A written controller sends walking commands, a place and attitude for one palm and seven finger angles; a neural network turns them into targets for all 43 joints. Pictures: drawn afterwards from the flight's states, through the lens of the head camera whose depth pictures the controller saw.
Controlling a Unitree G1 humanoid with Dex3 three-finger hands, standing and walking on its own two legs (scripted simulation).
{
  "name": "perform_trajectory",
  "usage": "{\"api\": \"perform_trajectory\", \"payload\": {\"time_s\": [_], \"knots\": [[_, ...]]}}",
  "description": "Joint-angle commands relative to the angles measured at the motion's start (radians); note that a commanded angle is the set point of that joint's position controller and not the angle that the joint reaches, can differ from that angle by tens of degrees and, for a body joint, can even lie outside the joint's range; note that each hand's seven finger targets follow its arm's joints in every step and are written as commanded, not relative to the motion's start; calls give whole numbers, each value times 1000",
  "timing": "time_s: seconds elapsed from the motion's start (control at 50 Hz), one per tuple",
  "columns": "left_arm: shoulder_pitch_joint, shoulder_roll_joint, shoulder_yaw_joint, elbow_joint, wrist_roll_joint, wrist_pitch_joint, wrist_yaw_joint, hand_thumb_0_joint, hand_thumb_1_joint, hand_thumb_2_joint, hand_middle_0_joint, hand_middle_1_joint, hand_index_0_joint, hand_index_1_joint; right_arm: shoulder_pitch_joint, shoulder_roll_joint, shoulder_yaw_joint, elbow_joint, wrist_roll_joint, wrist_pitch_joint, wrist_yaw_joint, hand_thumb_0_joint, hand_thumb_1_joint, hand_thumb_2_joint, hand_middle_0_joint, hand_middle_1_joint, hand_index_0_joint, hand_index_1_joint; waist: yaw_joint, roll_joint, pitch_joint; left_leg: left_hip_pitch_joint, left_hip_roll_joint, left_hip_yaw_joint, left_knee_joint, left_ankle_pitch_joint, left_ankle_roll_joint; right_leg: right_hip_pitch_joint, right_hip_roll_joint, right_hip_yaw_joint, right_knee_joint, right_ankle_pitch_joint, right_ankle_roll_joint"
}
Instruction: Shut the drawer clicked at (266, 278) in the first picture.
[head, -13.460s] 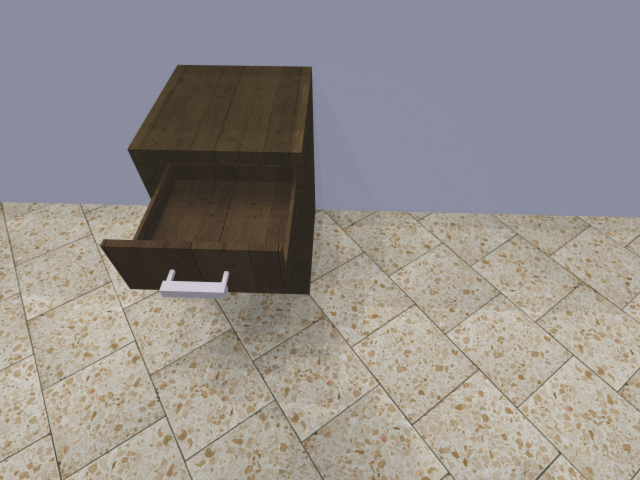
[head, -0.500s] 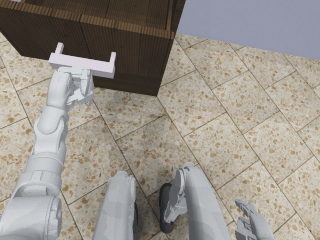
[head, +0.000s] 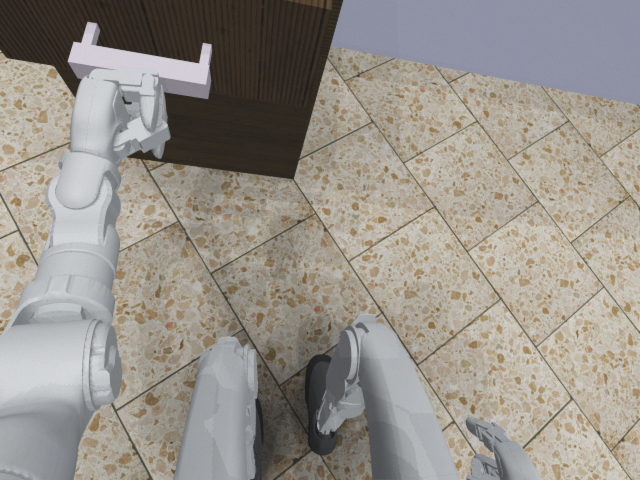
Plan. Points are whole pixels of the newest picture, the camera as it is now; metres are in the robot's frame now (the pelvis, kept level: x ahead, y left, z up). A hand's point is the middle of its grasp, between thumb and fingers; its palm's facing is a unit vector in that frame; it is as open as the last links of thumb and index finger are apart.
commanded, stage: push the drawer shut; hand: left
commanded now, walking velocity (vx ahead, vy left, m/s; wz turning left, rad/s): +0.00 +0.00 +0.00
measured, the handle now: (147, 56) +0.59 +0.18 +0.00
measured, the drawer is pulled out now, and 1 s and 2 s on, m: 0.10 0.00 0.00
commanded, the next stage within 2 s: pull the fist back off the drawer in 1.02 s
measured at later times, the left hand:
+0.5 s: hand (176, 76) +0.57 +0.15 -0.01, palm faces -0.10 -0.99 -0.07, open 3.1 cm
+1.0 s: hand (168, 50) +0.61 +0.16 -0.01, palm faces -0.10 -0.99 -0.07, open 2.9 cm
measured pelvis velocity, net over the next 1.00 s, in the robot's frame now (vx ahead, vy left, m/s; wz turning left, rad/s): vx -0.01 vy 0.00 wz -0.06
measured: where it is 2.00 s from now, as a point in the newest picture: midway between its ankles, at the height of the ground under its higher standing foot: (284, 442)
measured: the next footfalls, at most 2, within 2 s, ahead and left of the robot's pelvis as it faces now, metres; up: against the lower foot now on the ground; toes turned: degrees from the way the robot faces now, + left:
none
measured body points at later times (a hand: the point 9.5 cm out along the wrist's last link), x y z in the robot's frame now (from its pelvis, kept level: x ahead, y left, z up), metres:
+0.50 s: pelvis +0.00 +0.00 -0.01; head +0.23 +0.06 +0.37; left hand +0.57 +0.21 +0.00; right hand +0.02 -0.27 -0.11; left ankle +0.04 +0.07 -0.49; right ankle +0.11 -0.10 -0.49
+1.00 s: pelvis -0.01 +0.00 -0.02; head +0.25 +0.08 +0.34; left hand +0.61 +0.22 +0.00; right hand -0.02 -0.26 -0.10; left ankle +0.04 +0.07 -0.49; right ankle +0.11 -0.10 -0.49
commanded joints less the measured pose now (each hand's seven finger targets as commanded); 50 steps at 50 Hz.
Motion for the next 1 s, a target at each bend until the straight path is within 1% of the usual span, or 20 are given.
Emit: {"api": "perform_trajectory", "payload": {"time_s": [0.0, 0.06, 0.08, 0.14, 0.16, 0.18, 0.34, 0.36, 0.4, 0.44, 0.54, 0.58, 0.62, 0.64, 0.66, 0.72, 0.76, 0.8, 0.86, 0.98], "knots": [[-574, 162, 33, -219, 2, -66, 27, 0, 900, 900, -1400, -1600, -1400, -1600, 181, -213, -76, -38, -9, -1, -12, 0, -900, -900, 200, 300, 200, 300, -86, 243, -657, 452, 24, -203, -266, 319, -89, 338, 56, 157, -126, 103, 42], [-600, 156, 21, -209, 12, -64, 28, 0, 900, 900, -1400, -1600, -1400, -1600, 192, -215, -75, -36, -12, 9, -6, 0, -900, -900, 200, 300, 200, 300, -92, 276, -668, 488, 29, -221, -272, 340, -100, 310, 56, 151, -118, 111, 42], [-609, 157, 20, -196, 15, -62, 30, 0, 900, 900, -1400, -1600, -1400, -1600, 193, -215, -74, -32, -14, 13, -5, 0, -900, -900, 200, 300, 200, 300, -96, 279, -648, 486, 31, -223, -275, 332, -102, 300, 57, 148, -119, 109, 41], [-662, 144, 2, -146, 29, -54, 41, 0, 900, 900, -1400, -1600, -1400, -1600, 205, -219, -71, -24, -17, 19, -4, 0, -900, -900, 200, 300, 200, 300, -128, 248, -596, 450, 35, -232, -273, 278, -90, 275, 57, 147, -126, 87, 46], [-697, 172, 19, -149, 33, -54, 47, 0, 900, 900, -1400, -1600, -1400, -1600, 210, -219, -69, -20, -20, 19, -4, 0, -900, -900, 200, 300, 200, 300, -134, 243, -599, 422, 30, -219, -263, 261, -81, 291, 58, 151, -127, 82, 46], [-703, 212, 47, -143, 40, -54, 53, 0, 900, 900, -1400, -1600, -1400, -1600, 219, -218, -66, -22, -22, 20, -5, 0, -900, -900, 200, 300, 200, 300, -128, 244, -609, 404, 26, -208, -255, 267, -76, 314, 61, 155, -129, 85, 45], [-800, 261, 59, -111, 62, -45, 52, 0, 900, 900, -1400, -1600, -1400, -1600, 250, -224, -53, -19, -33, 30, 0, 0, -900, -900, 200, 300, 200, 300, -154, 311, -641, 421, 29, -209, -235, 302, -77, 293, 67, 155, -121, 105, 42], [-781, 288, 81, -84, 67, -40, 49, 0, 900, 900, -1400, -1600, -1400, -1600, 255, -225, -51, -21, -33, 32, 1, 0, -900, -900, 200, 300, 200, 300, -144, 301, -648, 402, 27, -206, -232, 300, -75, 314, 68, 158, -120, 103, 41], [-790, 291, 77, -80, 71, -32, 46, 0, 900, 900, -1400, -1600, -1400, -1600, 257, -222, -47, -26, -33, 36, 4, 0, -900, -900, 200, 300, 200, 300, -151, 301, -647, 381, 28, -196, -225, 305, -67, 329, 72, 162, -124, 108, 41], [-809, 310, 86, -53, 77, -20, 43, 0, 900, 900, -1400, -1600, -1400, -1600, 267, -228, -43, -21, -35, 40, 5, 0, -900, -900, 200, 300, 200, 300, -162, 304, -622, 375, 34, -206, -224, 297, -68, 304, 74, 154, -119, 105, 41], [-884, 336, 83, -37, 98, 6, 46, 0, 900, 900, -1400, -1600, -1400, -1600, 286, -229, -34, -22, -40, 50, 7, 0, -900, -900, 200, 300, 200, 300, -188, 332, -619, 361, 34, -205, -205, 307, -63, 287, 75, 151, -109, 117, 41], [-899, 389, 120, -39, 102, 13, 49, 0, 900, 900, -1400, -1600, -1400, -1600, 300, -229, -29, -27, -42, 54, 8, 0, -900, -900, 200, 300, 200, 300, -188, 324, -642, 339, 30, -191, -194, 326, -57, 324, 78, 155, -109, 132, 41], [-917, 392, 114, -50, 110, 17, 46, 0, 900, 900, -1400, -1600, -1400, -1600, 304, -229, -29, -30, -43, 58, 10, 0, -900, -900, 200, 300, 200, 300, -191, 366, -672, 383, 34, -203, -191, 356, -62, 300, 79, 152, -100, 146, 39], [-926, 367, 89, -47, 114, 23, 42, 0, 900, 900, -1400, -1600, -1400, -1600, 307, -232, -28, -28, -44, 60, 13, 0, -900, -900, 200, 300, 200, 300, -197, 382, -669, 402, 37, -215, -195, 361, -68, 280, 78, 147, -98, 148, 39], [-927, 386, 107, -41, 116, 27, 42, 0, 900, 900, -1400, -1600, -1400, -1600, 313, -234, -28, -24, -46, 64, 13, 0, -900, -900, 200, 300, 200, 300, -197, 386, -663, 410, 38, -217, -191, 373, -70, 269, 79, 144, -92, 154, 39], [-958, 367, 77, -31, 126, 43, 41, 0, 900, 900, -1400, -1600, -1400, -1600, 318, -236, -24, -24, -48, 71, 17, 0, -900, -900, 200, 300, 200, 300, -219, 393, -645, 419, 46, -231, -188, 374, -70, 236, 80, 137, -87, 156, 40], [-985, 402, 96, -47, 133, 51, 45, 0, 900, 900, -1400, -1600, -1400, -1600, 330, -240, -23, -22, -50, 75, 20, 0, -900, -900, 200, 300, 200, 300, -216, 419, -654, 431, 43, -230, -187, 378, -73, 234, 81, 137, -86, 159, 40], [-1022, 393, 89, -34, 135, 62, 49, 0, 900, 900, -1400, -1600, -1400, -1600, 332, -240, -21, -19, -50, 78, 19, 0, -900, -900, 200, 300, 200, 300, -237, 391, -636, 407, 43, -231, -179, 361, -68, 225, 84, 135, -85, 156, 43], [-1088, 376, 64, -29, 144, 74, 62, 0, 900, 900, -1400, -1600, -1400, -1600, 345, -242, -19, -8, -53, 74, 20, 0, -900, -900, 200, 300, 200, 300, -260, 421, -619, 430, 44, -247, -184, 343, -71, 186, 83, 128, -88, 151, 45], [-1176, 384, 40, 9, 160, 94, 74, 0, 900, 900, -1400, -1600, -1400, -1600, 350, -254, -8, 9, -56, 57, 20, 0, -900, -900, 200, 300, 200, 300, -296, 471, -569, 439, 51, -278, -201, 256, -77, 107, 83, 114, -87, 117, 44]]}}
